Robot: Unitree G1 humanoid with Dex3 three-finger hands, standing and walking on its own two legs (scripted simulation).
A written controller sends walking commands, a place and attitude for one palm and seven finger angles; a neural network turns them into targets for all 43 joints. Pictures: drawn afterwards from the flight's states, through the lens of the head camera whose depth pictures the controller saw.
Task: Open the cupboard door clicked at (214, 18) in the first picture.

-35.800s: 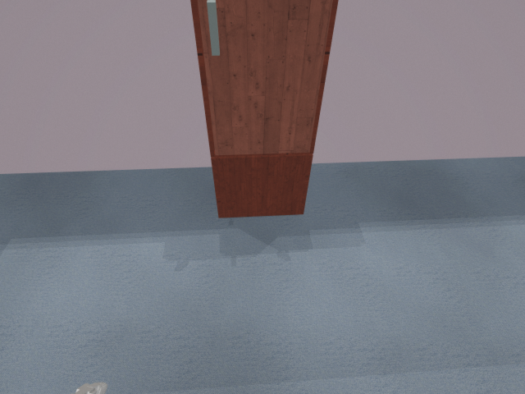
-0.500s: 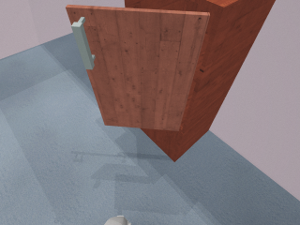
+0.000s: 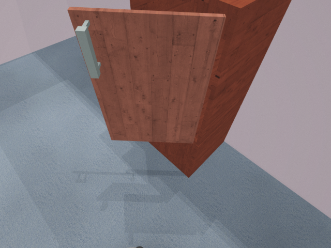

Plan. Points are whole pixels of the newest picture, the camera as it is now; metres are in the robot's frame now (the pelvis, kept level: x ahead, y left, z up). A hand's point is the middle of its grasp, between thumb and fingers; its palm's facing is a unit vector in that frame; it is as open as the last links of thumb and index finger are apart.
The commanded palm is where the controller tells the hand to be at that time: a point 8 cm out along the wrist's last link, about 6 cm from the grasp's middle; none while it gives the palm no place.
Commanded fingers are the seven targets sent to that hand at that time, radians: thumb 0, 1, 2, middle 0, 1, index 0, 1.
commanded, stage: come to a stop and stand still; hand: left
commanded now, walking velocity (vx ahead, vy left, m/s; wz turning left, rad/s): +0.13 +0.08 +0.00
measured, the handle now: (91, 50) +0.58 +0.24 +0.15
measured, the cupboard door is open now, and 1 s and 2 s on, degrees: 43 43 43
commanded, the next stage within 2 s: look again from close up in 0.40 s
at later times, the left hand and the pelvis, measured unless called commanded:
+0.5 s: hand out of the picture +0.01 +0.16 -0.18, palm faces +0.08 -0.98 -0.19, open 7.3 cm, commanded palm none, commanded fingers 0.00 0.90 0.90 -0.20 -0.30 -0.20 -0.30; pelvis +0.01 -0.02 +0.00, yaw +2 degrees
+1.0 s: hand out of the picture -0.01 +0.21 -0.17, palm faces +0.04 -0.97 -0.25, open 7.4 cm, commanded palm none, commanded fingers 0.00 0.90 0.90 -0.20 -0.30 -0.20 -0.30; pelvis -0.06 +0.01 -0.01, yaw +1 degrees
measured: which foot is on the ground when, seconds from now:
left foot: down 0.00-0.06, up 0.08-0.30, down 0.32-1.00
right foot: up 0.00-0.04, down 0.06-1.00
